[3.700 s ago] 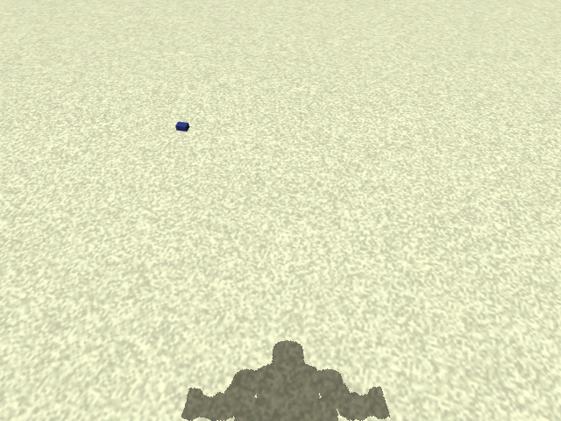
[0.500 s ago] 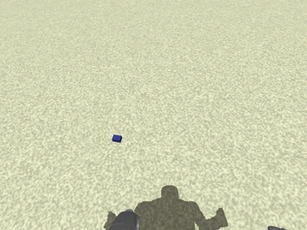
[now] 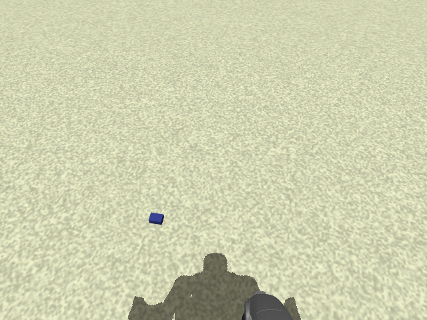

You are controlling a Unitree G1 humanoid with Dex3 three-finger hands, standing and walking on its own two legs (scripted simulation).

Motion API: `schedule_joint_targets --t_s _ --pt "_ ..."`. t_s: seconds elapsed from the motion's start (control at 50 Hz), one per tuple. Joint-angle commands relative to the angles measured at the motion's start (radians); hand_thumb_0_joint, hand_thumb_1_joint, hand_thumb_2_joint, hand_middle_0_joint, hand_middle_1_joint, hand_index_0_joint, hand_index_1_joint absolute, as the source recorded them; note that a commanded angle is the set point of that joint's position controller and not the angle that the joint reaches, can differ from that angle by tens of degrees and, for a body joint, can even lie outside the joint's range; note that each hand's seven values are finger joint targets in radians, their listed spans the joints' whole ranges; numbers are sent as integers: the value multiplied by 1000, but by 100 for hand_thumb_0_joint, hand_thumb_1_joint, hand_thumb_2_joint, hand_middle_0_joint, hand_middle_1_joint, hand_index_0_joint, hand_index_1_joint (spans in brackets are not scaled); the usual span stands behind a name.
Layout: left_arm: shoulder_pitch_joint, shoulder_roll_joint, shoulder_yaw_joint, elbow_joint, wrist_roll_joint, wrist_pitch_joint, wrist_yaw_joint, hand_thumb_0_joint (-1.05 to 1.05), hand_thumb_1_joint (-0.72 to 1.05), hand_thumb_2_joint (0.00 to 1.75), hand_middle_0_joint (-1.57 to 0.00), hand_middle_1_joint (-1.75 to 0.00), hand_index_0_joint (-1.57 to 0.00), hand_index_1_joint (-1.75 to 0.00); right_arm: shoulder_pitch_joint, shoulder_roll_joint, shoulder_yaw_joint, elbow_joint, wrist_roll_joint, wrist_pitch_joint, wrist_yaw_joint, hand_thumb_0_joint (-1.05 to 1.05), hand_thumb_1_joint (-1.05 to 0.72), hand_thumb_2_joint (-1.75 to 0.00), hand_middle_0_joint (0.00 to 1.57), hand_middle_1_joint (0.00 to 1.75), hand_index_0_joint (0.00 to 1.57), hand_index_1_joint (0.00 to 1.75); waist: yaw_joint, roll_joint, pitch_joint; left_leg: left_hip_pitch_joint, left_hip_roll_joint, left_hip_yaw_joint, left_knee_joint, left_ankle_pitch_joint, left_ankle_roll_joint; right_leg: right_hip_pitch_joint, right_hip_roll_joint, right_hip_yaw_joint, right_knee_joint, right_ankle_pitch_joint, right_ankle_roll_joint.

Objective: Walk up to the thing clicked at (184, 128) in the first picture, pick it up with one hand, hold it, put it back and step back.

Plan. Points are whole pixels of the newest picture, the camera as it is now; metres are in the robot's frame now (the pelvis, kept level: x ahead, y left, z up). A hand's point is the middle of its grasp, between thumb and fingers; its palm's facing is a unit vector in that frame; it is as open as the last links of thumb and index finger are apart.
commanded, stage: walk up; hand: left
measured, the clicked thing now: (156, 218) +0.67 +0.28 -0.76
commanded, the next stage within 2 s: none
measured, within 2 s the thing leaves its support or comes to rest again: neither
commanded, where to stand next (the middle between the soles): +0.29 +0.03 m, yaw +0 degrees
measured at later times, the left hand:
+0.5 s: hand (68, 303) +0.18 +0.31 -0.14, palm faces -0.02 -0.91 -0.42, open 7.4 cm
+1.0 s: hand (79, 258) +0.28 +0.33 -0.17, palm faces -0.09 -0.92 -0.38, open 7.4 cm
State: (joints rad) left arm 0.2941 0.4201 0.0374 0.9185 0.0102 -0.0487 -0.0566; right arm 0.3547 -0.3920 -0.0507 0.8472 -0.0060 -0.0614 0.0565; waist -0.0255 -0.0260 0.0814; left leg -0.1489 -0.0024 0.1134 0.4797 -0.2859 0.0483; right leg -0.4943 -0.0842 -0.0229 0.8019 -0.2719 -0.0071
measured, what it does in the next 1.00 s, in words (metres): walks ahead: right foot, then left foot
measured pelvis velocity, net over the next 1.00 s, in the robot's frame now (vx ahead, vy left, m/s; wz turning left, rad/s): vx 0.20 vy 0.06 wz -0.04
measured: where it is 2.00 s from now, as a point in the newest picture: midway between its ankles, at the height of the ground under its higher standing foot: (200, 314)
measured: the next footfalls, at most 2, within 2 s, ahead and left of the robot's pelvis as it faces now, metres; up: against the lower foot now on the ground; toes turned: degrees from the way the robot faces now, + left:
right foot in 0.10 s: +0.18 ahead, -0.13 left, +0.00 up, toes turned -5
left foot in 0.54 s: +0.28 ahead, +0.17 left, +0.00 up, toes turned +0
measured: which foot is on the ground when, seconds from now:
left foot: down 0.00-0.12, up 0.14-0.52, down 0.54-1.00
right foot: up 0.00-0.08, down 0.10-0.56, up 0.58-0.94, down 0.96-1.00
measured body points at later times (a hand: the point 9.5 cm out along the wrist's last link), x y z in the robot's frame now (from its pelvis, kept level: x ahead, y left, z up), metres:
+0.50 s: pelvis +0.15 +0.02 -0.01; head +0.16 +0.02 +0.44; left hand +0.18 +0.35 -0.11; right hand +0.23 -0.30 -0.12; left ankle +0.25 +0.17 -0.72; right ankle +0.14 -0.12 -0.74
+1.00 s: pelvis +0.20 +0.06 -0.02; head +0.24 +0.06 +0.43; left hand +0.28 +0.37 -0.14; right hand +0.27 -0.26 -0.13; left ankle +0.25 +0.17 -0.74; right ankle +0.23 -0.07 -0.74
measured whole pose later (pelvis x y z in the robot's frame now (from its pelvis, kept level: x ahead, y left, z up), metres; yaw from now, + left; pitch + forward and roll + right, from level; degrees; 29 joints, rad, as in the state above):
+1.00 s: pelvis +0.20 +0.06 -0.02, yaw -3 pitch -3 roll -1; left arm 0.20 0.39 0.03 0.97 0.02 -0.01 -0.01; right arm 0.20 -0.39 -0.02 0.90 0.01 -0.02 0.00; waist -0.01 0.02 0.13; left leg -0.34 0.07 0.09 0.72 -0.33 0.02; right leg -0.30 0.00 -0.03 0.66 -0.30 0.00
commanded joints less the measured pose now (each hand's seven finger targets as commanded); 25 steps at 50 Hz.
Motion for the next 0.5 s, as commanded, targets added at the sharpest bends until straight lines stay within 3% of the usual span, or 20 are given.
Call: schedule_joint_targets --t_s 0.0,0.02,0.06,0.08,0.1,0.12,0.14,0.16,0.18,0.2,0.24,0.26,0.3,0.36,0.38,0.4,0.44,0.46,0.48 --pt "-31 165 60 -89 -3 -43 15 0 90 90 -20 -30 -20 -30 -26 -270 -84 -97 -2 -21 -14 0 -90 -90 20 30 20 30 12 146 17 -68 270 -214 -172 127 175 78 1 -11 -149 61 -14" --pt "-15 161 59 -86 -4 -48 17 0 90 90 -20 -30 -20 -30 -35 -266 -82 -103 -4 -16 -14 0 -90 -90 20 30 20 30 19 138 -3 -45 244 -185 -114 193 163 112 21 -32 -199 71 -18" --pt "80 168 69 -51 -3 -59 28 0 90 90 -20 -30 -20 -30 -36 -242 -72 -118 3 -6 -14 0 -90 -90 20 30 20 30 65 65 -73 -81 196 -131 55 253 117 318 68 -64 -310 145 -23" --pt "165 206 87 -29 0 -66 41 0 90 90 -20 -30 -20 -30 -14 -195 -57 -120 7 -4 -13 0 -90 -90 20 30 20 30 108 -51 -148 -116 145 -97 248 241 86 464 55 -20 -351 126 -34" --pt "237 285 113 -28 6 -74 55 0 90 90 -20 -30 -20 -30 21 -150 -40 -137 8 -6 -12 0 -90 -90 20 30 20 30 131 -216 -203 -266 54 -45 485 66 37 583 -132 268 -428 2 -89" --pt "211 331 114 -57 0 -77 61 0 90 90 -20 -30 -20 -30 56 -142 -32 -128 4 5 -13 0 -90 -90 20 30 20 30 98 -241 -166 -460 -33 -91 598 -252 -4 631 -328 611 -506 -48 -161" --pt "165 350 112 -66 -14 -67 61 0 90 90 -20 -30 -20 -30 16 -245 -59 -113 -9 21 -26 0 -90 -90 20 30 20 30 103 -146 -121 -484 20 -154 652 -270 0 538 -378 696 -524 -153 -251" --pt "126 327 108 -83 -18 -64 61 0 90 90 -20 -30 -20 -30 -14 -265 -67 -101 -10 24 -30 0 -90 -90 20 30 20 30 91 -112 -65 -513 53 -182 669 -255 -8 478 -361 647 -536 -154 -279" --pt "108 293 98 -91 -21 -66 61 0 90 90 -20 -30 -20 -30 -37 -259 -68 -85 -2 24 -26 0 -90 -90 20 30 20 30 88 -56 -23 -502 62 -219 670 -199 -11 430 -306 525 -540 -74 -242" --pt "83 267 90 -98 -22 -69 64 0 90 90 -20 -30 -20 -30 -4 -242 -67 -65 6 27 -21 0 -90 -90 20 30 20 30 61 -56 -24 -476 68 -231 642 -140 -15 421 -246 399 -525 5 -192" --pt "63 259 84 -100 -17 -70 63 0 90 90 -20 -30 -20 -30 18 -218 -61 -49 4 35 -12 0 -90 -90 20 30 20 30 36 -92 -17 -410 70 -192 593 -69 -28 334 -187 263 -521 108 -178" --pt "53 263 85 -112 -10 -71 61 0 90 90 -20 -30 -20 -30 20 -211 -61 -50 0 38 -6 0 -90 -90 20 30 20 30 34 -102 -18 -382 71 -176 557 -50 -38 299 -175 212 -518 114 -195" --pt "55 256 86 -122 -4 -72 56 0 90 90 -20 -30 -20 -30 -20 -198 -62 -55 -3 39 6 0 -90 -90 20 30 20 30 41 -123 -1 -376 74 -144 457 -19 -49 272 -150 152 -533 73 -198" --pt "40 273 92 -136 1 -68 49 0 90 90 -20 -30 -20 -30 -65 -202 -74 -58 -14 38 20 0 -90 -90 20 30 20 30 50 -149 32 -339 102 -111 337 21 -65 199 -149 129 -565 -152 -202" --pt "28 281 92 -145 5 -66 49 0 90 90 -20 -30 -20 -30 -79 -198 -74 -61 -16 35 21 0 -90 -90 20 30 20 30 48 -163 35 -308 112 -111 286 41 -65 173 -155 126 -557 -177 -200" --pt "37 271 86 -138 6 -61 49 0 90 90 -20 -30 -20 -30 -93 -193 -73 -56 -17 31 17 0 -90 -90 20 30 20 30 55 -151 38 -283 103 -101 248 57 -66 159 -141 106 -532 -150 -193" --pt "17 270 77 -144 5 -52 52 0 90 90 -20 -30 -20 -30 -97 -188 -72 -45 -14 23 9 0 -90 -90 20 30 20 30 48 -145 17 -181 91 -88 212 95 -61 103 -158 101 -483 -107 -190" --pt "9 270 71 -145 3 -45 53 0 90 90 -20 -30 -20 -30 -93 -181 -71 -35 -14 19 3 0 -90 -90 20 30 20 30 37 -127 6 -136 77 -78 162 114 -56 94 -154 94 -435 -56 -185" --pt "-22 263 66 -149 -1 -38 54 0 90 90 -20 -30 -20 -30 -53 -176 -71 -17 -14 13 -5 0 -90 -90 20 30 20 30 6 -106 -24 -70 65 -65 114 144 -46 86 -156 82 -368 9 -171"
